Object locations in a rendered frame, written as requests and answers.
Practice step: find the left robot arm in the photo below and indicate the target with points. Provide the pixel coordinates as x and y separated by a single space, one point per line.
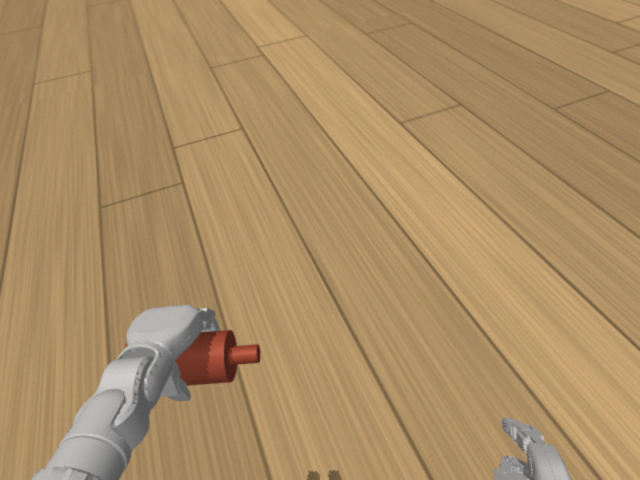
115 419

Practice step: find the left robot hand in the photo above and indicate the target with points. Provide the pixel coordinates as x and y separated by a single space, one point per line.
174 328

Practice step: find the right robot hand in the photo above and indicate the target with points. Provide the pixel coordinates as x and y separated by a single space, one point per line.
544 461

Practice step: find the bottle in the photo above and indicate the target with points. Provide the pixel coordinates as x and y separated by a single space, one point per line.
213 358

